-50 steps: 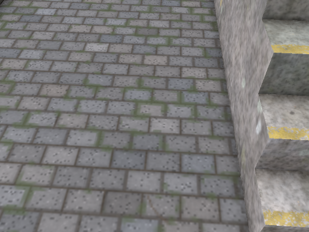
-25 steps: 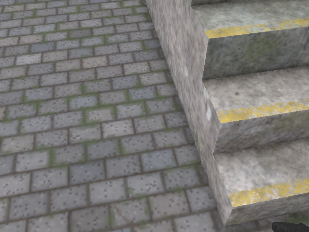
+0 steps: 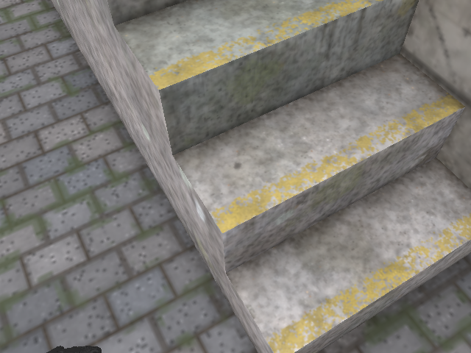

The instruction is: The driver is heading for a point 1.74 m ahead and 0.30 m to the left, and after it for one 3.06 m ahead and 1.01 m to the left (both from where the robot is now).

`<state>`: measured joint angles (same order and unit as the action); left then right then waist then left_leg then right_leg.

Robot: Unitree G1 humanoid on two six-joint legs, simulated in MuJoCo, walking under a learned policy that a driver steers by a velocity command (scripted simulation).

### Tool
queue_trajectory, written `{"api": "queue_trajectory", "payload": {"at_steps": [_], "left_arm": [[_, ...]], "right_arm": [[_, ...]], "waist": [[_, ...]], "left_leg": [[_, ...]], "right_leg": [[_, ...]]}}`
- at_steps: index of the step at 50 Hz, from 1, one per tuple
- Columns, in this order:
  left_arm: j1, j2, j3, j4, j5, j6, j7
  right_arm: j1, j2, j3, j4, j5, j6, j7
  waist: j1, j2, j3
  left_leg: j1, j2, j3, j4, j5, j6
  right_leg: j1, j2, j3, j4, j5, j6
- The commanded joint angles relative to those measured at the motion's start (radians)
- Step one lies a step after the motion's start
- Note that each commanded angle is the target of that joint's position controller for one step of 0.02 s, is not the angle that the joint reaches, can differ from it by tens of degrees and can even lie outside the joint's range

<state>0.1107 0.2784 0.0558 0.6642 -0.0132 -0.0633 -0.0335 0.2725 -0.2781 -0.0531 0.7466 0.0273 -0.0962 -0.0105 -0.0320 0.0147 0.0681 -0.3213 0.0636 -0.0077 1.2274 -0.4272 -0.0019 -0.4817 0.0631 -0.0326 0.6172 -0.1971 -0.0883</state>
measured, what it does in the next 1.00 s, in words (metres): climbs: left foot, then right foot 0.20 m higher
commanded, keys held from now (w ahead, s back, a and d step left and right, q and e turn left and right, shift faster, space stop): w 1.00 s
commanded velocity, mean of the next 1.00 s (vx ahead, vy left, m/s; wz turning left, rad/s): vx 0.37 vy -0.09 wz -0.07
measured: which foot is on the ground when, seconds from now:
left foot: up 0.00-0.36, down 0.38-0.96, up 0.98-1.00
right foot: down 0.00-0.40, up 0.42-0.88, down 0.90-1.00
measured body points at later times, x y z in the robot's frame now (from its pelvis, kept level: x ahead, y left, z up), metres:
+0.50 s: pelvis +0.22 +0.03 +0.01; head +0.24 +0.03 +0.46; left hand +0.38 +0.26 -0.09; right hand +0.40 -0.21 -0.07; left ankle +0.29 +0.11 -0.72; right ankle +0.11 -0.09 -0.61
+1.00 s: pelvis +0.32 -0.10 +0.07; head +0.35 -0.09 +0.52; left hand +0.59 +0.07 +0.04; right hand +0.39 -0.39 -0.04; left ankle +0.28 +0.07 -0.65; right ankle +0.39 -0.21 -0.52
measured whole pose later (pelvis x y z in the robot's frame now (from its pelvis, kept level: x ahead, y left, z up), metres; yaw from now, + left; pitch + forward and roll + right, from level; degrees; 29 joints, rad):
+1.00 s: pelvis +0.32 -0.10 +0.07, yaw -2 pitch +0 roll -5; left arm -0.03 0.15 -0.08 0.43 0.03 0.03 0.01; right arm 0.28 -0.30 -0.04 0.74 0.05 0.09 -0.12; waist 0.01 0.06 0.07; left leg -0.25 0.17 -0.08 0.65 -0.13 0.06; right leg -0.80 0.10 -0.08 1.39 -0.89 -0.02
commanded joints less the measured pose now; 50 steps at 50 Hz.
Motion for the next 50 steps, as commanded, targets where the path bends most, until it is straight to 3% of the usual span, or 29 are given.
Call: {"api": "queue_trajectory", "payload": {"at_steps": [1,4,9,15,18,19,20,21,22,23,24,26,29,30,31,32,34,36,37,38,40,42,43,44,45,47,48,49,50], "left_arm": [[0.100,0.115,0.031,-0.029,0.006,-0.033,0.011],[0.074,0.099,0.021,-0.006,0.019,-0.057,0.012],[0.078,0.098,0.014,0.029,0.007,-0.049,0.036],[0.126,0.102,0.008,0.042,0.005,-0.031,0.035],[0.084,0.089,-0.002,0.028,0.004,-0.018,0.056],[0.072,0.063,-0.014,0.013,0.012,-0.020,0.060],[0.084,0.021,-0.030,-0.023,0.041,-0.030,0.065],[0.227,-0.018,-0.044,0.025,0.028,-0.031,0.064],[0.204,0.081,-0.021,0.050,0.003,-0.026,0.055],[0.129,0.087,-0.012,0.032,-0.011,-0.021,0.050],[0.064,0.060,-0.018,0.014,0.003,-0.020,0.052],[0.071,-0.024,-0.035,0.016,0.020,0.000,0.055],[0.047,-0.068,-0.056,-0.036,-0.010,0.006,0.069],[0.008,-0.097,-0.069,-0.062,-0.007,0.004,0.071],[-0.023,-0.068,-0.064,-0.089,-0.003,0.019,0.079],[-0.085,-0.057,-0.063,-0.142,0.029,0.043,0.084],[-0.073,-0.168,-0.115,-0.201,0.011,0.071,0.056],[-0.125,-0.127,-0.124,-0.267,-0.012,0.073,0.028],[-0.179,-0.084,-0.119,-0.299,-0.003,0.075,0.029],[-0.234,-0.057,-0.120,-0.343,0.016,0.078,0.035],[-0.214,-0.092,-0.127,-0.376,0.026,0.093,0.058],[-0.290,-0.134,-0.163,-0.402,0.030,0.093,0.072],[-0.308,-0.143,-0.160,-0.411,0.020,0.087,0.071],[-0.235,-0.158,-0.158,-0.391,0.006,0.081,0.053],[-0.102,-0.104,-0.125,-0.304,-0.005,0.091,0.046],[-0.001,-0.003,-0.072,-0.292,0.010,0.085,0.032],[0.115,0.034,-0.061,-0.277,0.038,0.095,0.036],[0.229,0.071,-0.048,-0.251,0.063,0.099,0.059],[0.226,0.081,-0.054,-0.216,0.076,0.079,0.071]], "right_arm": [[-0.088,-0.100,-0.012,-0.134,-0.024,-0.025,-0.013],[-0.031,-0.070,-0.010,-0.122,-0.037,0.004,-0.013],[-0.169,0.007,0.017,-0.151,-0.038,0.012,-0.009],[-0.317,-0.005,0.013,-0.209,-0.011,0.004,0.000],[-0.209,-0.017,-0.002,-0.187,-0.032,-0.011,0.016],[-0.134,-0.047,-0.013,-0.165,-0.044,-0.016,0.016],[-0.007,-0.109,-0.024,-0.148,-0.071,-0.021,0.016],[0.032,-0.049,-0.007,-0.113,-0.087,-0.013,0.015],[0.069,-0.030,-0.013,-0.103,-0.056,0.000,0.010],[0.039,-0.058,-0.023,-0.094,-0.038,0.012,0.003],[-0.019,-0.056,-0.018,-0.096,-0.034,0.021,-0.003],[-0.046,-0.045,-0.005,-0.056,-0.060,0.031,-0.001],[0.019,-0.015,0.012,0.024,-0.030,0.018,0.009],[0.054,-0.008,0.016,0.049,-0.031,0.015,0.009],[0.072,-0.022,0.023,0.037,-0.051,0.006,-0.004],[0.166,-0.064,0.015,0.059,-0.046,0.016,-0.043],[0.298,-0.012,0.038,0.109,-0.039,0.063,-0.085],[0.150,-0.015,0.049,0.028,-0.053,0.095,-0.094],[0.080,-0.036,0.050,-0.019,-0.057,0.104,-0.097],[0.033,-0.081,0.042,-0.053,-0.050,0.107,-0.106],[0.080,-0.144,0.021,-0.071,-0.040,0.118,-0.130],[0.109,-0.165,-0.016,-0.083,0.004,0.131,-0.134],[0.129,-0.181,-0.027,-0.081,0.008,0.144,-0.135],[0.111,-0.217,-0.039,-0.070,0.019,0.152,-0.146],[0.136,-0.194,-0.034,-0.053,0.014,0.157,-0.138],[0.123,-0.168,-0.017,-0.035,0.012,0.168,-0.127],[0.036,-0.185,-0.021,-0.066,0.025,0.170,-0.121],[-0.180,-0.153,-0.008,-0.171,0.021,0.174,-0.117],[-0.266,-0.018,0.021,-0.260,0.036,0.154,-0.087]], "waist": [[0.053,-0.027,-0.185],[-0.005,-0.045,-0.164],[0.027,-0.056,-0.124],[0.081,-0.122,-0.122],[-0.008,-0.102,-0.198],[-0.041,-0.072,-0.273],[-0.055,0.094,-0.380],[0.000,0.319,-0.446],[-0.048,0.194,-0.389],[-0.054,0.098,-0.279],[-0.037,0.026,-0.204],[0.003,0.098,-0.150],[0.019,0.056,-0.074],[0.014,0.055,-0.058],[-0.001,-0.053,-0.043],[-0.022,-0.128,-0.044],[-0.002,0.028,-0.121],[0.049,0.077,-0.117],[0.051,0.075,-0.101],[0.057,0.091,-0.096],[0.047,0.197,-0.136],[-0.004,0.156,-0.109],[-0.016,0.191,-0.115],[0.033,0.334,-0.137],[0.026,0.288,-0.207],[0.124,0.190,-0.345],[0.209,0.037,-0.426],[0.307,-0.272,-0.403],[0.227,-0.412,-0.355]], "left_leg": [[-0.344,0.086,-0.072,0.025,0.129,0.027],[-0.252,0.076,-0.055,-0.053,0.161,0.004],[-0.214,0.022,0.016,-0.360,0.377,-0.024],[-0.195,-0.029,0.015,-0.624,0.360,0.018],[-0.017,-0.078,0.056,-0.817,0.422,0.083],[0.171,-0.033,0.011,-0.810,0.630,0.102],[0.490,0.156,-0.214,-0.742,1.036,0.181],[0.636,0.334,-0.450,-0.781,1.113,0.352],[0.569,0.313,-0.482,-0.837,0.772,0.368],[0.475,0.282,-0.426,-0.890,0.479,0.337],[0.343,0.247,-0.381,-0.945,0.293,0.308],[0.146,0.219,-0.333,-1.010,0.265,0.304],[0.138,0.193,-0.280,-1.014,0.108,0.272],[0.161,0.202,-0.280,-0.999,0.109,0.253],[0.180,0.243,-0.325,-0.941,0.395,0.232],[0.256,0.295,-0.348,-0.837,0.807,0.217],[0.448,0.351,-0.284,-0.806,0.774,0.184],[0.243,0.233,-0.098,-0.896,0.454,0.106],[0.064,0.164,-0.032,-0.962,0.401,0.091],[-0.060,0.122,0.003,-1.037,0.385,0.099],[0.087,0.221,-0.100,-1.030,0.571,0.156],[0.166,0.215,-0.105,-1.101,0.573,0.160],[0.203,0.254,-0.121,-1.125,0.673,0.170],[0.252,0.310,-0.116,-1.100,0.950,0.162],[0.300,0.295,-0.052,-1.043,1.318,0.207],[0.354,0.178,0.052,-0.765,1.679,0.163],[0.276,0.129,0.060,-0.594,1.369,0.157],[-0.089,-0.039,0.027,-0.287,0.356,0.124],[-0.278,-0.201,-0.134,0.171,-0.143,0.130]], "right_leg": [[0.406,-0.308,0.435,-0.353,0.149,-0.200],[0.284,-0.270,0.288,-0.387,0.443,-0.198],[0.230,-0.184,0.104,-0.369,0.575,-0.129],[0.407,-0.255,0.188,-0.287,0.563,-0.103],[0.482,-0.222,0.188,-0.102,0.781,-0.066],[0.416,-0.174,0.161,0.031,0.733,-0.034],[0.159,-0.106,0.139,0.299,0.402,0.018],[-0.073,-0.021,0.119,0.553,-0.344,0.093],[-0.190,-0.044,0.131,0.735,-0.420,0.115],[-0.290,-0.073,0.118,0.851,-0.354,0.118],[-0.317,-0.105,0.106,0.868,-0.277,0.116],[-0.286,-0.077,0.025,1.191,-0.350,0.133],[-0.561,-0.089,0.061,1.474,-0.376,0.104],[-0.655,-0.090,0.076,1.539,-0.358,0.091],[-0.699,-0.054,0.122,1.605,-0.314,0.094],[-0.790,0.015,0.165,1.725,-0.303,0.098],[-1.033,0.056,0.249,1.967,-0.361,0.081],[-0.883,0.013,0.217,1.686,-0.274,0.086],[-0.710,0.013,0.152,1.506,-0.189,0.113],[-0.556,-0.011,0.075,1.285,-0.101,0.156],[-0.610,-0.049,0.051,1.443,-0.171,0.227],[-0.516,-0.107,-0.048,0.923,-0.308,0.190],[-0.422,-0.097,-0.086,0.777,-0.367,0.158],[-0.305,-0.084,-0.025,0.646,-0.632,0.092],[-0.167,0.028,-0.219,0.664,-0.621,0.070],[-0.002,0.047,-0.029,0.477,-0.452,-0.060],[0.121,-0.016,0.175,0.262,-0.516,-0.108],[0.261,-0.157,0.539,0.017,-0.502,-0.194],[0.243,-0.219,0.746,-0.086,-0.432,-0.222]]}}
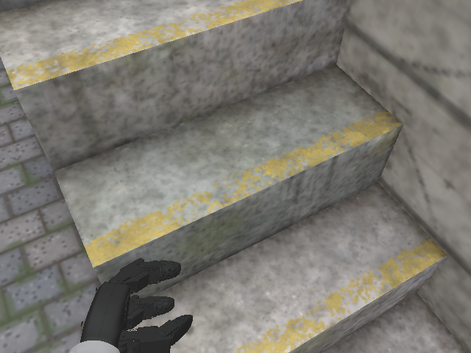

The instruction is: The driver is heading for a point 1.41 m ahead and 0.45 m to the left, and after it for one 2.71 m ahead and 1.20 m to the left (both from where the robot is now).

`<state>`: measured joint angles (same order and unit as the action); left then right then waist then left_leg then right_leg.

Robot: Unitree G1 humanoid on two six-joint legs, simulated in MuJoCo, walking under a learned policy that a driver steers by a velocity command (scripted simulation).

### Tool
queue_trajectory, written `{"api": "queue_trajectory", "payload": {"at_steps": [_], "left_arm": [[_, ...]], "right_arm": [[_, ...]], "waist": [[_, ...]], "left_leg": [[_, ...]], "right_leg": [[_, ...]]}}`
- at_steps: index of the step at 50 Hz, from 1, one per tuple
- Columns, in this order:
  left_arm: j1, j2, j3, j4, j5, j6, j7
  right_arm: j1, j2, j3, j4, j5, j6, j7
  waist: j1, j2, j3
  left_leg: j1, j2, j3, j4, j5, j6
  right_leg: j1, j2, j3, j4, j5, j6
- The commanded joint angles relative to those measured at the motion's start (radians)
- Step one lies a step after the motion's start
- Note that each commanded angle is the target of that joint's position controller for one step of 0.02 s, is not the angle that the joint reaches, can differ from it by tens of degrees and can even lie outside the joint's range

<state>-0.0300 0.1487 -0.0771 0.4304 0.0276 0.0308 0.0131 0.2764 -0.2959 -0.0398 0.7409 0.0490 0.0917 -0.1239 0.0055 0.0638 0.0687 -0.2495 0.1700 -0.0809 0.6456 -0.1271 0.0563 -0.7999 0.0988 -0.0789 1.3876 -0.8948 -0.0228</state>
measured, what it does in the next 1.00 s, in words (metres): steps to the right: left foot 0.19 m lower, then right foot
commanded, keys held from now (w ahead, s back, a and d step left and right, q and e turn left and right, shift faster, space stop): w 1.00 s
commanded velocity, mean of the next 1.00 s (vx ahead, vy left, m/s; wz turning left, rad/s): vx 0.17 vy -0.24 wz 0.00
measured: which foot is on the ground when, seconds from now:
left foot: up 0.00-0.32, down 0.34-0.44, up 0.46-0.72, down 0.74-1.00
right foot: down 0.00-0.24, up 0.26-0.46, down 0.48-0.74, up 0.76-1.00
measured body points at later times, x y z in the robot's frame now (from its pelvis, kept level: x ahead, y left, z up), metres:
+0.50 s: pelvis +0.00 -0.12 -0.06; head +0.09 -0.10 +0.38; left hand +0.12 +0.14 -0.17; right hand +0.18 -0.37 -0.17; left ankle -0.15 -0.01 -0.67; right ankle -0.06 -0.20 -0.80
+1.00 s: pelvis +0.09 -0.16 +0.11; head +0.08 -0.13 +0.56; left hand +0.31 +0.07 +0.05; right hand +0.15 -0.41 +0.00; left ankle +0.14 -0.04 -0.59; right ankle +0.10 -0.36 -0.38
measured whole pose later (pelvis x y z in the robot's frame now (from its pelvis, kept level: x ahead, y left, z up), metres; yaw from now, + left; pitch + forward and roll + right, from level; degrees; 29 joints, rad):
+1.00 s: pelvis +0.09 -0.16 +0.11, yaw +2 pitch +1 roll -2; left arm 0.08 0.26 0.00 0.52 0.00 0.03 -0.04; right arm 0.39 -0.19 0.04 0.74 -0.05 0.03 -0.09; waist -0.01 -0.04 -0.05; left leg -0.51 0.03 -0.05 0.86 -0.38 0.05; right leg -0.87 0.07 0.20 1.82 0.00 0.01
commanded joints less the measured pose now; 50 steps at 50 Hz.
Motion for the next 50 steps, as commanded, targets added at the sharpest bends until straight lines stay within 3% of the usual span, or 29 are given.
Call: {"api": "queue_trajectory", "payload": {"at_steps": [1,4,9,12,13,16,17,18,19,20,21,22,23,24,25,26,27,28,29,31,33,35,36,37,38,39,42,45,50], "left_arm": [[0.350,0.137,0.055,0.046,0.022,-0.037,0.031],[-0.010,0.037,0.049,0.009,-0.007,-0.042,0.015],[0.187,0.062,0.057,-0.008,-0.020,-0.052,0.044],[0.128,0.092,0.071,-0.047,-0.008,0.002,0.064],[0.017,0.064,0.055,-0.089,0.000,0.023,0.050],[0.250,0.123,0.073,-0.039,-0.108,-0.025,-0.024],[0.295,0.059,0.063,-0.033,-0.080,-0.030,-0.053],[0.315,0.098,0.051,-0.070,-0.054,-0.072,-0.043],[0.422,0.257,0.050,-0.073,-0.020,-0.087,-0.033],[0.401,0.314,0.051,0.004,0.001,-0.083,-0.039],[0.199,0.290,0.054,-0.007,0.013,-0.078,-0.041],[0.230,0.315,0.073,0.012,0.030,-0.071,-0.043],[0.461,0.238,0.086,0.155,-0.012,-0.059,-0.059],[0.476,0.120,0.056,0.320,-0.018,-0.068,-0.065],[0.423,0.166,0.057,0.308,0.059,-0.082,-0.032],[0.567,0.274,0.102,0.372,0.140,-0.068,-0.012],[0.595,0.366,0.161,0.399,0.073,-0.033,0.008],[0.540,0.378,0.171,0.398,-0.013,-0.015,0.017],[0.439,0.275,0.137,0.395,-0.044,0.001,0.032],[0.233,0.164,0.077,0.344,-0.079,-0.021,0.057],[0.233,0.245,0.058,0.307,-0.067,-0.028,0.118],[0.277,0.473,0.118,0.291,-0.033,-0.041,0.065],[0.231,0.481,0.134,0.273,-0.051,-0.004,0.043],[0.249,0.408,0.126,0.251,-0.047,0.016,0.036],[0.195,0.306,0.105,0.177,0.016,0.023,0.015],[0.207,0.292,0.117,0.189,0.028,0.009,-0.027],[0.213,0.100,0.069,0.091,0.038,0.007,-0.081],[0.348,0.100,0.066,0.156,-0.024,0.001,-0.074],[0.219,0.106,0.067,0.092,-0.028,0.014,-0.040]], "right_arm": [[-0.282,0.073,0.030,-0.269,-0.008,-0.051,0.056],[0.173,0.012,0.012,-0.143,-0.089,-0.037,0.044],[0.034,-0.033,0.040,-0.255,-0.100,-0.075,0.039],[0.158,-0.016,0.046,-0.205,-0.096,-0.074,0.049],[0.227,-0.025,0.036,-0.144,-0.091,-0.107,0.072],[-0.033,0.114,0.095,-0.086,-0.089,-0.133,0.139],[-0.049,0.058,0.093,-0.039,-0.092,-0.119,0.144],[-0.141,-0.172,0.023,-0.078,-0.145,-0.125,0.101],[-0.301,-0.340,-0.062,-0.173,-0.097,-0.112,0.059],[-0.281,-0.297,-0.062,-0.237,-0.076,-0.067,0.056],[-0.153,-0.256,-0.058,-0.211,-0.064,-0.027,0.039],[-0.196,-0.278,-0.065,-0.240,-0.058,-0.012,0.029],[-0.343,-0.268,-0.070,-0.268,0.001,-0.066,0.018],[-0.329,-0.094,-0.027,-0.273,-0.035,-0.105,0.046],[-0.325,0.111,0.036,-0.265,-0.059,-0.152,0.086],[-0.127,0.124,0.057,-0.193,-0.018,-0.178,0.099],[-0.068,0.052,0.057,-0.204,-0.020,-0.177,0.089],[-0.182,0.102,0.080,-0.263,-0.005,-0.158,0.087],[-0.321,0.181,0.112,-0.298,-0.012,-0.133,0.092],[-0.414,0.144,0.135,-0.375,-0.025,-0.084,0.137],[-0.433,0.149,0.157,-0.459,-0.038,-0.069,0.110],[-0.144,0.060,0.102,-0.328,-0.078,-0.079,0.068],[0.009,0.069,0.095,-0.271,-0.112,-0.087,0.058],[0.082,0.025,0.075,-0.221,-0.111,-0.096,0.065],[0.244,-0.132,0.020,-0.127,-0.133,-0.083,0.044],[0.175,-0.165,0.015,-0.170,-0.193,-0.088,0.003],[-0.083,0.027,0.064,-0.113,-0.062,-0.105,0.003],[-0.098,0.140,0.092,-0.096,-0.086,-0.094,0.044],[-0.038,0.041,0.071,-0.118,-0.101,-0.083,0.022]], "waist": [[0.138,-0.356,-0.275],[-0.161,-0.177,-0.053],[-0.031,-0.151,-0.047],[-0.113,-0.155,-0.142],[-0.164,0.080,-0.063],[0.154,0.094,0.208],[0.237,0.147,0.070],[0.239,0.182,-0.153],[0.280,0.111,-0.378],[0.167,-0.150,-0.581],[0.038,-0.232,-0.551],[0.083,-0.289,-0.490],[0.242,-0.292,-0.279],[0.123,-0.513,-0.011],[0.019,-0.447,0.006],[0.050,-0.237,-0.398],[0.068,-0.132,-0.503],[0.048,-0.114,-0.335],[0.015,0.013,-0.132],[-0.063,0.000,0.058],[-0.111,-0.086,-0.030],[-0.189,-0.143,-0.342],[-0.248,-0.179,-0.411],[-0.234,-0.140,-0.361],[-0.222,0.291,-0.343],[-0.189,0.271,-0.439],[0.058,-0.105,0.072],[0.109,-0.079,-0.011],[0.054,0.015,-0.048]], "left_leg": [[-0.411,-0.366,-0.210,0.991,-0.589,0.070],[-0.140,-0.336,0.071,1.110,-0.465,0.020],[-0.168,-0.241,-0.102,0.830,-0.534,0.029],[0.030,-0.173,-0.021,-0.071,-0.155,0.069],[0.145,-0.070,-0.138,-0.327,0.290,0.106],[0.131,-0.103,0.147,-0.997,0.800,-0.010],[0.326,-0.091,0.233,-0.739,1.415,-0.057],[0.576,-0.026,0.187,-0.150,2.370,-0.088],[0.734,0.147,0.066,0.110,2.198,-0.017],[0.895,0.079,0.083,0.144,2.016,-0.017],[0.825,0.017,0.072,0.148,2.063,-0.067],[0.627,-0.041,0.084,0.387,2.031,-0.154],[0.447,-0.140,0.003,0.763,0.920,-0.127],[-0.168,-0.256,0.076,1.060,-0.698,-0.107],[-0.973,-0.425,0.011,1.648,-1.041,-0.055],[-1.019,-0.457,-0.108,1.933,-0.944,-0.027],[-1.115,-0.321,-0.145,1.913,-0.875,-0.008],[-1.249,-0.214,-0.111,1.824,-0.817,-0.025],[-1.252,-0.190,-0.027,1.901,-0.761,-0.036],[-0.874,-0.172,0.079,1.405,-0.566,-0.050],[-0.222,-0.215,0.274,0.944,-0.520,-0.058],[-0.027,-0.291,0.316,0.917,-0.520,-0.005],[-0.031,-0.295,0.275,0.703,-0.483,0.016],[-0.026,-0.280,0.100,0.410,-0.323,0.055],[0.149,-0.036,-0.581,-0.002,0.015,0.223],[-0.042,0.127,-1.148,-0.297,-0.324,0.363],[-0.465,0.025,-0.666,-0.171,-0.831,0.165],[-0.437,-0.080,-0.170,-0.020,-0.434,0.082],[-0.387,-0.043,-0.119,-0.093,-0.363,0.141]], "right_leg": [[0.416,-0.234,0.665,-0.722,0.497,-0.213],[-0.080,-0.164,0.344,-0.568,0.703,-0.079],[-0.029,-0.186,0.459,-0.500,0.795,-0.118],[0.108,-0.075,0.271,-0.361,0.747,-0.051],[-0.028,0.007,0.091,0.051,0.446,-0.032],[-0.002,0.150,-0.030,0.303,0.184,-0.021],[-0.075,0.207,-0.074,0.572,0.056,0.015],[-0.189,0.148,-0.063,0.607,-0.098,0.012],[-0.172,-0.116,0.245,-0.060,0.045,-0.026],[0.040,-0.079,0.098,-0.474,0.529,0.009],[0.180,0.033,-0.106,-0.631,0.674,0.046],[0.455,0.013,-0.081,-0.866,0.851,-0.009],[0.580,-0.153,0.100,-1.464,1.311,-0.116],[0.850,-0.205,0.099,-1.515,1.572,-0.156],[1.240,-0.377,0.210,-0.821,2.625,-0.224],[1.391,-0.624,0.328,-0.714,2.861,-0.370],[1.396,-0.640,0.418,-0.891,1.923,-0.367],[1.278,-0.628,0.482,-1.061,1.163,-0.304],[1.008,-0.546,0.396,-1.085,0.939,-0.224],[0.372,-0.311,0.087,-1.203,0.850,-0.135],[0.024,-0.227,-0.020,-1.338,1.383,-0.172],[0.420,-0.341,-0.009,-1.109,2.556,-0.277],[0.608,-0.345,-0.036,-0.936,2.759,-0.256],[0.651,-0.305,-0.011,-0.745,2.546,-0.233],[0.273,-0.095,0.041,-0.327,1.264,-0.155],[0.292,0.040,0.304,0.303,0.786,-0.080],[-0.074,-0.007,0.288,0.585,0.737,-0.052],[-0.020,-0.021,0.261,0.535,0.809,-0.016],[-0.042,-0.031,0.215,0.394,0.966,0.078]]}}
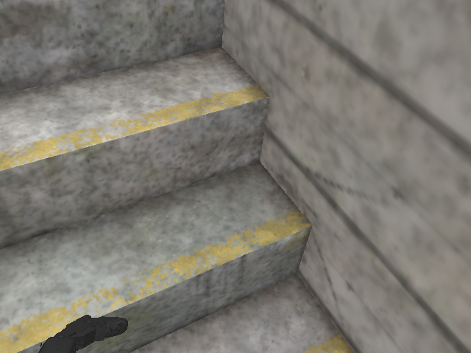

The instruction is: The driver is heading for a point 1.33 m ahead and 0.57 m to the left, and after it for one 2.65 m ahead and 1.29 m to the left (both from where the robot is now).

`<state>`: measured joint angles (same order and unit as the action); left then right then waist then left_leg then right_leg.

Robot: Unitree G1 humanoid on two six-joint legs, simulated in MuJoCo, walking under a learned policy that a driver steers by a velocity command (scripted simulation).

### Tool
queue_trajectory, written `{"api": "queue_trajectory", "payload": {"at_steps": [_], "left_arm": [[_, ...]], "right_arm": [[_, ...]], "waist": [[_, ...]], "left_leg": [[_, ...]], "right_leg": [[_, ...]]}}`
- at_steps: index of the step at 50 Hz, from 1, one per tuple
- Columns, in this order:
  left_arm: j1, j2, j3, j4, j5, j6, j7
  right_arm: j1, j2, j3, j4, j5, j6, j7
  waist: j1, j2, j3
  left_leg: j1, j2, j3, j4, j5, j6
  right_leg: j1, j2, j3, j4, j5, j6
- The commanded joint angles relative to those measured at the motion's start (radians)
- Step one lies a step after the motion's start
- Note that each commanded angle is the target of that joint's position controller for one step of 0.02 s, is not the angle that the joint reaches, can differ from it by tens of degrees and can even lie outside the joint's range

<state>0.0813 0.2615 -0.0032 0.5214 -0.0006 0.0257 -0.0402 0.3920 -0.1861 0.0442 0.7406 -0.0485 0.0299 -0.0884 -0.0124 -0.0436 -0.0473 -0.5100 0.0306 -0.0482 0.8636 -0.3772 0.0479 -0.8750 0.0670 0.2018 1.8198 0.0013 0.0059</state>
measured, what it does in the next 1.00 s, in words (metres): steps to the right, turning left: right foot 0.21 m lower, then left foot 0.21 m higher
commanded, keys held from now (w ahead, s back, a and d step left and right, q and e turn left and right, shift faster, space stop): w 0.08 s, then w+q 0.30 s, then q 0.62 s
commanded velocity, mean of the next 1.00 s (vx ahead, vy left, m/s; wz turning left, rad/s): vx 0.12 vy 0.00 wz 0.41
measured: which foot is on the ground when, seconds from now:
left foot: down 0.00-0.30, up 0.32-0.68, down 0.70-1.00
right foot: up 0.00-0.32, down 0.34-0.80, up 0.82-1.00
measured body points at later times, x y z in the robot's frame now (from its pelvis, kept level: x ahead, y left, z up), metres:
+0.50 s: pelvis +0.05 -0.16 -0.18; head +0.07 -0.21 +0.27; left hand -0.02 +0.08 -0.29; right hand +0.30 -0.31 -0.26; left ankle +0.01 -0.04 -0.48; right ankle +0.04 -0.33 -0.91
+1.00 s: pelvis -0.01 -0.13 -0.11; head -0.03 -0.08 +0.34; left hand +0.13 +0.17 -0.18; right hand +0.18 -0.32 -0.19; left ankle +0.04 +0.02 -0.70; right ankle -0.04 -0.26 -0.66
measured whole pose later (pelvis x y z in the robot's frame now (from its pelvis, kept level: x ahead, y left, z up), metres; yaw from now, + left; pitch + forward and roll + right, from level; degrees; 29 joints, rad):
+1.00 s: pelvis -0.01 -0.13 -0.11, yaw +21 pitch -2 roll +0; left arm 0.09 0.29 0.00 0.53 0.03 0.04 0.01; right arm 0.28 -0.17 0.01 0.60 -0.02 0.06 -0.10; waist -0.07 -0.11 0.01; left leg -0.85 -0.11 -0.09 1.43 -0.55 0.01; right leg -0.57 0.09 0.04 1.61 -0.22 -0.02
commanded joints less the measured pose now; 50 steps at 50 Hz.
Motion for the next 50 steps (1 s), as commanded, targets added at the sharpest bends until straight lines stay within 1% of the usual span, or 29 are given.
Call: {"api": "queue_trajectory", "payload": {"at_steps": [1,6,10,11,13,15,16,17,18,19,20,21,23,24,25,26,27,31,33,34,36,37,40,41,43,44,46,48,50], "left_arm": [[0.085,0.004,-0.003,-0.013,0.001,0.024,0.025],[0.044,0.032,0.015,-0.056,0.002,0.038,0.061],[0.128,0.028,0.010,-0.026,0.024,0.027,0.048],[0.171,0.050,0.010,-0.003,0.035,0.006,0.034],[0.350,0.060,0.025,0.126,0.021,-0.010,0.036],[0.433,0.015,0.032,0.236,-0.018,-0.020,0.045],[0.408,-0.060,0.001,0.259,-0.002,-0.037,0.035],[0.358,-0.002,-0.007,0.272,0.036,-0.069,0.034],[0.409,0.178,0.037,0.259,0.049,-0.090,0.012],[0.377,0.209,0.055,0.267,0.039,-0.073,-0.003],[0.400,0.316,0.095,0.240,0.081,-0.053,0.037],[0.459,0.236,0.073,0.247,0.116,-0.030,0.076],[0.535,0.112,0.049,0.249,0.081,-0.015,0.146],[0.425,0.213,0.078,0.199,0.050,-0.027,0.185],[0.337,0.210,0.072,0.164,0.036,-0.035,0.205],[0.299,0.177,0.060,0.145,0.041,-0.023,0.211],[0.271,0.183,0.061,0.120,0.038,-0.006,0.203],[0.349,0.212,0.088,0.141,-0.002,0.052,0.194],[0.386,0.229,0.090,0.145,0.009,0.073,0.192],[0.333,0.289,0.115,0.118,0.007,0.056,0.181],[0.268,0.297,0.131,0.095,-0.018,0.046,0.164],[0.328,0.257,0.115,0.090,0.014,0.050,0.158],[0.125,0.209,0.078,0.038,-0.005,0.049,0.119],[0.099,0.147,0.063,0.023,-0.008,0.043,0.102],[-0.028,0.067,0.029,-0.058,-0.013,0.019,0.062],[-0.062,0.037,0.013,-0.088,-0.007,0.013,0.045],[0.062,0.055,0.012,-0.062,0.007,0.001,0.051],[0.139,0.092,0.019,-0.038,0.044,0.001,0.047],[0.109,0.080,0.017,-0.058,0.049,0.018,0.046]], "right_arm": [[-0.135,-0.080,-0.020,-0.123,0.001,-0.023,-0.024],[-0.084,-0.153,-0.074,-0.161,0.011,-0.039,-0.075],[-0.151,-0.202,-0.116,-0.216,0.040,-0.034,-0.075],[-0.282,-0.166,-0.108,-0.245,0.084,-0.003,-0.075],[-0.415,-0.101,-0.083,-0.328,0.047,0.042,-0.060],[-0.358,-0.021,-0.067,-0.321,0.044,0.027,-0.034],[-0.231,0.073,-0.046,-0.265,0.062,0.038,-0.017],[-0.213,0.135,-0.034,-0.258,0.063,0.029,0.010],[-0.039,0.075,-0.053,-0.243,0.070,0.001,0.020],[-0.002,0.030,-0.051,-0.230,0.057,-0.013,0.021],[-0.210,-0.007,-0.037,-0.331,0.042,-0.014,0.031],[-0.389,-0.001,-0.033,-0.356,0.052,-0.010,0.025],[-0.510,0.010,-0.025,-0.445,0.037,-0.036,0.070],[-0.450,0.005,-0.018,-0.500,0.050,-0.009,0.088],[-0.481,-0.011,-0.017,-0.528,0.050,0.021,0.090],[-0.522,-0.039,-0.022,-0.524,0.037,0.039,0.089],[-0.554,-0.040,-0.018,-0.522,0.033,0.052,0.077],[-0.650,0.101,0.068,-0.552,0.037,0.035,0.080],[-0.560,0.072,0.051,-0.492,0.047,0.033,0.082],[-0.493,0.035,0.036,-0.462,0.036,0.029,0.078],[-0.375,-0.031,0.014,-0.405,0.014,0.040,0.072],[-0.373,-0.077,-0.011,-0.391,0.015,0.051,0.049],[-0.270,-0.077,-0.051,-0.337,-0.001,0.094,0.013],[-0.245,-0.112,-0.071,-0.309,-0.017,0.091,0.003],[-0.154,-0.268,-0.099,-0.313,-0.072,0.037,-0.006],[-0.194,-0.255,-0.088,-0.317,-0.045,0.004,-0.007],[-0.297,-0.158,-0.071,-0.306,0.035,-0.015,0.001],[-0.405,-0.084,-0.061,-0.295,0.039,0.000,-0.010],[-0.426,-0.058,-0.049,-0.311,0.031,-0.009,-0.036]], "waist": [[0.056,0.135,0.055],[-0.005,0.271,-0.023],[0.014,0.273,-0.021],[0.069,0.286,-0.038],[0.140,0.156,-0.058],[0.106,0.003,-0.008],[0.070,-0.124,0.080],[0.022,-0.255,0.072],[-0.043,-0.226,-0.121],[-0.066,-0.187,-0.152],[0.019,-0.199,-0.089],[0.077,-0.182,-0.034],[0.064,-0.199,-0.027],[-0.023,-0.342,-0.052],[-0.032,-0.273,-0.007],[-0.014,-0.121,0.026],[0.007,-0.079,0.061],[0.050,-0.147,0.027],[0.026,-0.175,-0.073],[-0.001,-0.210,-0.135],[-0.030,-0.225,-0.198],[-0.019,-0.103,-0.225],[-0.136,-0.073,-0.099],[-0.124,0.036,-0.019],[-0.129,0.368,-0.029],[-0.080,0.433,-0.005],[0.024,0.394,0.110],[0.092,0.281,0.125],[0.079,0.248,0.044]], "left_leg": [[-0.079,0.123,-0.187,-0.304,-0.111,0.158],[0.112,0.233,-0.392,-0.223,-0.121,0.154],[0.073,0.189,-0.384,-0.036,0.127,0.064],[0.009,0.098,-0.247,0.088,0.339,0.025],[-0.090,0.076,-0.165,0.189,0.464,-0.033],[-0.113,0.024,-0.098,0.429,0.226,-0.061],[-0.204,-0.097,-0.032,0.760,-0.340,-0.098],[-0.373,-0.208,-0.035,1.210,-0.565,-0.134],[-0.394,-0.180,-0.068,1.491,-0.507,-0.219],[-0.540,-0.130,-0.157,1.510,-0.426,-0.224],[-0.867,-0.134,-0.138,1.721,-0.305,-0.216],[-1.008,-0.154,-0.139,1.813,-0.222,-0.205],[-1.062,-0.102,-0.143,1.863,-0.123,-0.177],[-0.984,0.013,-0.257,1.693,-0.177,-0.175],[-0.887,0.050,-0.259,1.618,-0.218,-0.181],[-0.800,0.028,-0.178,1.542,-0.199,-0.196],[-0.712,0.008,-0.071,1.451,-0.198,-0.215],[-0.562,0.066,0.081,0.815,-0.392,-0.121],[-0.310,-0.004,0.137,0.653,-0.459,-0.083],[-0.269,-0.019,0.098,0.643,-0.447,-0.067],[-0.256,-0.055,0.050,0.421,-0.445,-0.022],[-0.217,-0.076,-0.072,0.476,-0.351,0.011],[-0.060,-0.119,-0.121,0.388,-0.369,0.093],[-0.111,-0.100,-0.212,0.264,-0.367,0.115],[-0.219,0.086,-0.820,-0.258,-0.623,0.202],[-0.298,0.103,-0.935,-0.390,-0.636,0.198],[-0.434,0.045,-0.751,-0.296,-0.538,0.126],[-0.525,-0.025,-0.533,-0.128,-0.335,0.092],[-0.503,-0.021,-0.543,-0.062,-0.215,0.131]], "right_leg": [[0.006,-0.015,-0.056,-0.062,0.102,0.069],[-0.055,-0.099,-0.012,-0.085,-0.021,0.103],[0.084,-0.155,-0.045,-0.423,-0.159,0.084],[0.267,-0.172,-0.080,-0.721,-0.155,0.057],[0.584,-0.160,-0.256,-1.231,0.484,0.025],[0.705,-0.208,-0.234,-1.581,0.788,-0.014],[0.723,-0.268,-0.163,-1.738,0.854,-0.004],[0.795,-0.273,-0.172,-1.466,1.515,0.079],[0.838,-0.445,-0.006,-1.312,1.750,-0.074],[0.924,-0.510,0.019,-1.259,1.461,-0.208],[1.105,-0.559,0.098,-1.341,0.856,-0.259],[1.179,-0.519,0.012,-1.315,0.924,-0.260],[1.236,-0.497,-0.105,-1.331,1.006,-0.208],[1.124,-0.656,-0.016,-1.462,0.684,-0.205],[0.926,-0.729,0.027,-1.563,0.489,-0.209],[0.817,-0.664,-0.075,-1.594,0.405,-0.191],[0.735,-0.579,-0.164,-1.635,0.372,-0.174],[0.788,-0.396,-0.340,-1.678,0.341,-0.115],[0.796,-0.392,-0.373,-1.616,0.707,-0.141],[0.844,-0.434,-0.361,-1.575,0.997,-0.153],[0.980,-0.466,-0.343,-1.476,1.012,-0.158],[0.889,-0.428,-0.357,-1.421,0.929,-0.129],[0.513,-0.315,-0.406,-1.378,0.057,-0.097],[0.434,-0.245,-0.431,-1.254,-0.211,-0.088],[0.294,-0.115,-0.145,-0.489,-0.471,-0.091],[0.252,-0.035,0.005,-0.168,-0.472,-0.101],[0.245,-0.018,0.005,-0.076,-0.414,-0.067],[0.372,0.011,-0.112,-0.143,-0.209,-0.014],[0.443,0.045,-0.144,-0.129,-0.109,0.006]]}}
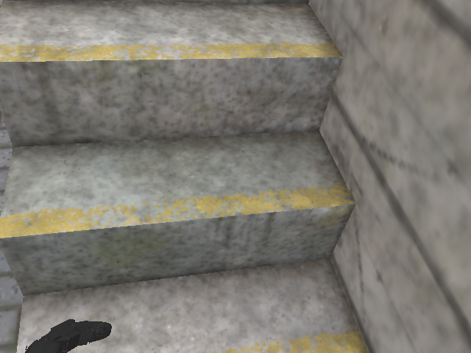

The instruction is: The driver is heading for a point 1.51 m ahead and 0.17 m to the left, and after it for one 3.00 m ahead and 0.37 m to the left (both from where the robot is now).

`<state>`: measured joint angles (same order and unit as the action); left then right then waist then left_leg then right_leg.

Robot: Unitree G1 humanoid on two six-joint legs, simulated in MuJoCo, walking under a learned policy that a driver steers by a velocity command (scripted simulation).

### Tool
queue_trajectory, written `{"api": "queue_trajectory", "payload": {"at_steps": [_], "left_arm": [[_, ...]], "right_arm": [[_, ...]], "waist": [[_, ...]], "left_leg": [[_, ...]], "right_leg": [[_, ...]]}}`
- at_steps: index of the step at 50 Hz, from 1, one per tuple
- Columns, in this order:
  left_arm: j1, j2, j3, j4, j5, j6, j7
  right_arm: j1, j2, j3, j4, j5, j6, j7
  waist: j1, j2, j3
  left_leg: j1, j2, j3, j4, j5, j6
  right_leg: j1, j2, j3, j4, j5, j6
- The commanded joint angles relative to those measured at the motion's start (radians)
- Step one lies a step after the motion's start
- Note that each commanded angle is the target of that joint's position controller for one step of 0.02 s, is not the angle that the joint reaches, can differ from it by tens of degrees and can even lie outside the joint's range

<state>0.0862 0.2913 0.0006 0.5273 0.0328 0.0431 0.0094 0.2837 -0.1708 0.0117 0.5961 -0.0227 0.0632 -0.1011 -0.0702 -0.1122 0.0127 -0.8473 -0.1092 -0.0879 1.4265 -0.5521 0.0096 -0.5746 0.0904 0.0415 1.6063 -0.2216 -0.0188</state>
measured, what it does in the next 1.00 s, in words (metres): goes down, turning left: right foot 0.20 m lower, then left foot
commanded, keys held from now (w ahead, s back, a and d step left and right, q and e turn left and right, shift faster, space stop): q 0.14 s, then w+q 0.14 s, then w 0.72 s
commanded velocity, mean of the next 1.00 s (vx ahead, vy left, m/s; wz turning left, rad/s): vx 0.32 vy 0.00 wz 0.30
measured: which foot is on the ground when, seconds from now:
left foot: down 0.00-0.16, up 0.18-0.66, down 0.68-1.00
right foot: up 0.00-0.20, down 0.22-0.68, up 0.70-1.00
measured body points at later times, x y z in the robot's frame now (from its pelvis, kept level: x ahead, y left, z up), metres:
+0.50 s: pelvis -0.09 -0.04 -0.06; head -0.09 -0.04 +0.39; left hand -0.09 +0.21 -0.18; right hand +0.08 -0.24 -0.18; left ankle -0.13 +0.12 -0.63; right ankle -0.12 -0.14 -0.80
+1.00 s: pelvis -0.03 +0.06 -0.06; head -0.03 +0.09 +0.39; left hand +0.09 +0.25 -0.17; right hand -0.08 -0.15 -0.19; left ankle -0.13 +0.12 -0.80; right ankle +0.09 -0.06 -0.40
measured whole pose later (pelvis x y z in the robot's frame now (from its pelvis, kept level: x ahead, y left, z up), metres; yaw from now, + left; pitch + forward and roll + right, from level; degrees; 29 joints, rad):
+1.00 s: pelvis -0.03 +0.06 -0.06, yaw +19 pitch +1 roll -3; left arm 0.17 0.05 -0.08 0.67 -0.03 -0.05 -0.01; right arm 0.58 -0.08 0.03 1.05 -0.02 -0.01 0.02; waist -0.03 -0.01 -0.02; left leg -0.13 0.00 -0.02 0.49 -0.38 0.05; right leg -1.41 0.05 0.07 2.33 -0.21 -0.05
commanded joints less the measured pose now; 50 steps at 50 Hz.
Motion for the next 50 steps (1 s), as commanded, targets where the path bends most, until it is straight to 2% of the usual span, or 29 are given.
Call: {"api": "queue_trajectory", "payload": {"at_steps": [1,4,7,8,9,10,11,12,13,14,15,16,17,20,22,25,28,30,33,34,35,36,37,39,41,43,45,48,50], "left_arm": [[0.087,0.037,0.007,-0.081,0.007,0.003,-0.002],[0.035,0.014,-0.010,-0.109,-0.013,0.013,0.000],[0.189,0.001,-0.013,-0.014,-0.012,0.045,0.006],[0.239,-0.014,-0.009,0.052,-0.013,0.052,-0.006],[0.232,-0.050,-0.011,0.100,-0.018,0.056,-0.019],[0.060,-0.078,-0.026,0.089,0.007,0.051,-0.025],[-0.098,-0.118,-0.056,0.073,0.043,0.040,-0.033],[-0.090,-0.107,-0.072,0.076,0.050,0.019,-0.029],[-0.009,-0.066,-0.037,0.073,0.019,-0.010,-0.032],[0.098,0.018,0.003,0.083,-0.009,-0.028,0.005],[0.202,0.114,0.034,0.091,-0.017,-0.042,0.033],[0.174,0.154,0.051,0.080,-0.002,-0.046,0.060],[0.193,0.111,0.038,0.057,0.010,-0.055,0.078],[0.225,0.035,0.011,0.036,-0.006,-0.058,0.090],[0.252,0.021,0.013,0.044,-0.013,-0.077,0.079],[0.244,0.044,0.041,0.071,-0.019,-0.093,0.060],[0.192,0.055,0.043,0.098,-0.041,-0.102,0.049],[0.236,0.096,0.057,0.143,-0.037,-0.100,0.035],[0.198,0.079,0.043,0.179,-0.070,-0.091,0.020],[0.147,0.045,0.026,0.136,-0.058,-0.105,0.017],[0.171,-0.090,-0.016,0.103,-0.012,-0.122,-0.009],[0.349,-0.044,0.013,0.234,-0.064,-0.137,-0.025],[0.326,-0.009,0.033,0.247,-0.082,-0.129,-0.031],[0.123,-0.064,0.010,0.183,-0.072,-0.124,-0.035],[0.116,-0.159,-0.020,0.164,-0.059,-0.124,-0.042],[0.105,-0.207,-0.041,0.133,-0.089,-0.115,-0.031],[0.093,-0.226,-0.059,0.116,-0.096,-0.110,-0.018],[0.009,-0.230,-0.082,0.046,-0.070,-0.114,-0.022],[-0.134,-0.233,-0.100,-0.022,-0.035,-0.109,-0.015]], "right_arm": [[-0.295,-0.075,-0.017,-0.165,0.010,-0.046,-0.033],[-0.197,-0.102,-0.040,-0.161,0.037,-0.043,-0.047],[-0.156,-0.070,-0.057,-0.188,0.028,-0.013,-0.059],[-0.119,-0.046,-0.061,-0.177,0.029,0.004,-0.060],[-0.080,-0.026,-0.064,-0.153,0.030,0.019,-0.050],[0.029,-0.001,-0.071,-0.117,0.036,0.023,-0.021],[0.117,0.016,-0.073,-0.095,0.057,0.030,-0.011],[0.103,0.058,-0.048,-0.131,0.063,0.012,0.009],[0.154,0.014,-0.032,-0.125,0.039,-0.011,0.032],[0.131,-0.082,-0.040,-0.111,0.027,-0.039,0.053],[0.050,-0.110,-0.040,-0.152,0.010,-0.064,0.070],[-0.096,-0.101,-0.038,-0.217,0.038,-0.053,0.058],[-0.183,-0.135,-0.048,-0.232,0.059,-0.034,0.045],[-0.174,-0.118,-0.064,-0.195,0.039,-0.010,0.029],[-0.162,-0.078,-0.045,-0.163,0.059,-0.022,0.039],[-0.121,-0.027,-0.029,-0.115,0.046,-0.045,0.064],[-0.132,-0.014,-0.021,-0.103,0.042,-0.053,0.082],[-0.103,-0.066,-0.041,-0.081,0.041,-0.071,0.090],[0.098,-0.142,-0.089,0.003,0.016,-0.083,0.103],[0.209,-0.192,-0.101,0.050,0.006,-0.077,0.111],[0.250,-0.280,-0.102,0.068,0.000,-0.072,0.105],[0.338,-0.283,-0.119,0.083,-0.014,-0.080,0.095],[0.319,-0.254,-0.113,0.106,-0.001,-0.082,0.101],[0.163,-0.135,-0.074,0.115,0.036,-0.081,0.121],[0.170,-0.058,-0.046,0.187,0.016,-0.087,0.127],[0.242,-0.051,-0.036,0.284,0.014,-0.086,0.126],[0.262,-0.006,-0.010,0.360,0.011,-0.091,0.127],[0.168,0.004,0.013,0.366,-0.001,-0.096,0.129],[0.180,-0.009,0.021,0.383,-0.002,-0.100,0.103]], "waist": [[0.125,0.321,-0.046],[0.084,0.338,-0.111],[0.069,0.348,-0.149],[0.056,0.238,-0.133],[0.034,0.015,-0.099],[-0.058,-0.188,-0.065],[-0.129,-0.166,0.015],[-0.147,-0.092,-0.002],[-0.145,0.014,0.028],[-0.059,0.108,-0.012],[-0.007,0.066,-0.046],[0.012,0.032,-0.077],[0.064,0.050,-0.019],[0.097,0.051,0.090],[0.097,0.042,0.156],[0.088,0.011,0.091],[0.068,0.035,0.091],[0.068,-0.002,0.041],[-0.053,0.037,-0.071],[-0.079,0.124,-0.136],[-0.002,0.427,-0.188],[-0.048,0.386,-0.334],[-0.035,0.273,-0.222],[0.008,0.147,-0.003],[0.040,0.183,0.027],[0.056,0.207,0.072],[0.069,0.219,0.128],[0.101,0.173,0.150],[0.074,0.220,0.120]], "left_leg": [[-0.116,0.114,-0.520,-0.604,0.018,0.176],[0.056,0.109,-0.514,-0.546,0.316,0.142],[0.151,0.043,-0.494,-0.576,0.369,0.051],[0.150,-0.034,-0.391,-0.439,0.207,0.011],[0.133,-0.143,-0.209,-0.075,0.114,-0.018],[0.054,-0.257,0.010,0.521,0.008,-0.064],[-0.181,-0.287,-0.030,0.984,-0.110,-0.082],[-0.484,-0.249,-0.128,1.255,-0.151,-0.088],[-0.562,-0.171,-0.140,1.168,-0.078,-0.102],[-0.581,-0.070,-0.128,1.057,0.045,-0.119],[-0.588,0.028,-0.108,0.957,0.119,-0.149],[-0.505,0.090,-0.099,0.847,0.266,-0.175],[-0.469,0.123,-0.128,0.750,0.360,-0.198],[-0.288,0.081,-0.089,0.546,0.455,-0.197],[-0.251,0.109,-0.116,0.280,0.420,-0.174],[-0.022,0.155,-0.028,-0.127,0.368,-0.131],[0.312,0.162,0.077,-0.503,0.188,-0.058],[0.409,0.123,0.126,-0.667,0.141,-0.005],[0.690,0.063,0.143,-1.108,0.378,0.086],[0.950,0.133,0.014,-1.118,0.718,0.090],[1.159,0.359,-0.281,-0.972,1.386,0.135],[1.128,0.533,-0.465,-1.028,1.111,0.382],[1.070,0.510,-0.430,-1.070,0.734,0.405],[0.907,0.400,-0.292,-1.096,0.265,0.245],[0.761,0.368,-0.280,-1.129,0.256,0.203],[0.717,0.388,-0.265,-1.140,0.260,0.195],[0.668,0.390,-0.231,-1.132,0.259,0.161],[0.461,0.300,-0.092,-1.144,0.281,0.093],[0.308,0.246,-0.056,-1.235,0.363,0.129]], "right_leg": [[0.154,0.024,0.036,0.041,0.105,0.038],[0.204,-0.013,0.086,-0.329,-0.003,0.050],[0.361,-0.056,0.062,-1.034,-0.115,-0.014],[0.433,-0.106,0.032,-1.309,0.073,-0.047],[0.473,-0.141,-0.069,-1.532,0.448,-0.049],[0.452,-0.157,-0.146,-1.579,0.710,-0.045],[0.427,-0.188,-0.157,-1.408,0.744,-0.044],[0.599,-0.265,-0.095,-1.177,0.797,-0.031],[0.593,-0.369,-0.062,-1.059,0.790,-0.073],[0.696,-0.379,-0.033,-1.120,0.483,-0.114],[0.764,-0.447,0.043,-1.193,0.205,-0.151],[0.662,-0.464,0.163,-1.294,-0.083,-0.159],[0.584,-0.536,0.271,-1.348,-0.203,-0.230],[0.447,-0.430,0.191,-1.407,-0.312,-0.235],[0.454,-0.410,0.153,-1.449,-0.300,-0.239],[0.517,-0.396,0.075,-1.513,-0.192,-0.248],[0.414,-0.388,-0.040,-1.567,0.022,-0.235],[0.498,-0.406,-0.061,-1.503,0.235,-0.249],[0.532,-0.301,-0.182,-1.045,0.665,-0.169],[0.295,-0.243,-0.173,-0.781,0.379,-0.108],[-0.085,-0.106,-0.163,-0.397,-0.335,-0.020],[-0.195,-0.044,0.084,-0.012,-0.409,0.002],[-0.384,-0.059,0.111,0.292,-0.403,0.002],[-0.633,-0.110,0.069,0.373,-0.260,-0.022],[-0.663,-0.099,0.016,0.579,-0.184,-0.020],[-0.807,-0.057,0.067,0.846,-0.202,-0.033],[-0.930,-0.035,0.086,0.977,-0.148,-0.049],[-0.884,-0.041,0.057,0.780,0.021,-0.044],[-0.719,-0.055,-0.078,0.523,0.144,-0.011]]}}
Keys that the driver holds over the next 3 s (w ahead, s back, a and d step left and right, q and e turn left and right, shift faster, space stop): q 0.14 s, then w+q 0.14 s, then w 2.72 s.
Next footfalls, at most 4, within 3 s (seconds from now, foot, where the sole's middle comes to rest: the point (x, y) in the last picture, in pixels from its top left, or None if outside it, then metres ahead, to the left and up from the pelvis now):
0.22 right None -0.08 -0.14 -0.83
0.68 left None -0.09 0.13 -0.83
1.14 right None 0.15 0.02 -0.63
1.64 left None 0.19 0.29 -0.63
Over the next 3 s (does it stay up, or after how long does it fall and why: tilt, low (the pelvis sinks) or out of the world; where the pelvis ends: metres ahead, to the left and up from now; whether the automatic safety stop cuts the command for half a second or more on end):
stays up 0.53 0.14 0.42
